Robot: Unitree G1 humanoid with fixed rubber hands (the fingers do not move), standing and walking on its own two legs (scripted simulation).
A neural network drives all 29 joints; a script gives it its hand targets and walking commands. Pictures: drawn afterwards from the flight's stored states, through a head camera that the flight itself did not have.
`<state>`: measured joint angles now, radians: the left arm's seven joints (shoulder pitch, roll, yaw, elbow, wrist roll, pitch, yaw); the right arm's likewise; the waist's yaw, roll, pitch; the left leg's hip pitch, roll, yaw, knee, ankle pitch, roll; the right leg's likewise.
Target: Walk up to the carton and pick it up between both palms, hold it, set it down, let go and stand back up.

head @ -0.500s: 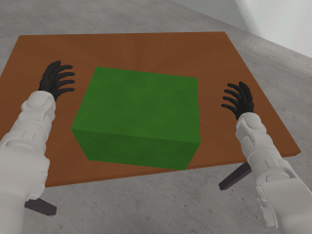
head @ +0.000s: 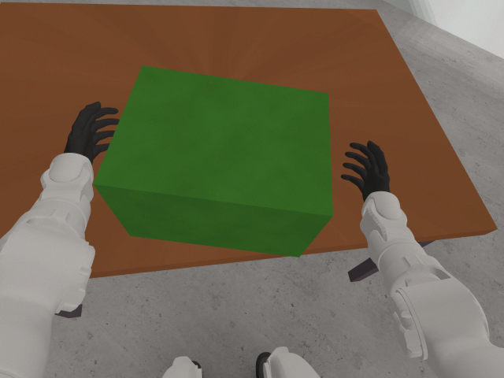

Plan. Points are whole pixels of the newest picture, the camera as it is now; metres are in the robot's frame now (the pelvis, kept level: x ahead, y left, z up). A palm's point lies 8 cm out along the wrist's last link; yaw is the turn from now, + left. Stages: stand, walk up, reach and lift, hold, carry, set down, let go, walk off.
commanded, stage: reach and lift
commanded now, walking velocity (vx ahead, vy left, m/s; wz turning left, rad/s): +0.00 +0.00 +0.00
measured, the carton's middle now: (225, 167) +0.46 +0.00 -0.01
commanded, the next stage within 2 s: none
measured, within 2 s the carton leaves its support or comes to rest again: neither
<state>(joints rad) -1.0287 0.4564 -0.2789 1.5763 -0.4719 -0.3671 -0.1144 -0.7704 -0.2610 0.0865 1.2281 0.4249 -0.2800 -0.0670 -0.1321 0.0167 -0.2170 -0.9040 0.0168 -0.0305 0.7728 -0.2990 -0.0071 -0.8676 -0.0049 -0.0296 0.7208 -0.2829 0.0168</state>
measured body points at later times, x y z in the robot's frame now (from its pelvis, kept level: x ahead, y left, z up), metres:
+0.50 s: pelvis -0.02 +0.01 -0.03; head +0.09 +0.03 +0.41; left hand +0.48 +0.21 +0.03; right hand +0.41 -0.24 +0.02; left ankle +0.02 +0.12 -0.70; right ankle +0.02 -0.13 -0.70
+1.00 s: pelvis -0.01 +0.01 -0.02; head +0.10 +0.03 +0.41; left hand +0.48 +0.20 +0.02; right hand +0.41 -0.22 +0.01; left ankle +0.02 +0.12 -0.70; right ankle +0.02 -0.13 -0.70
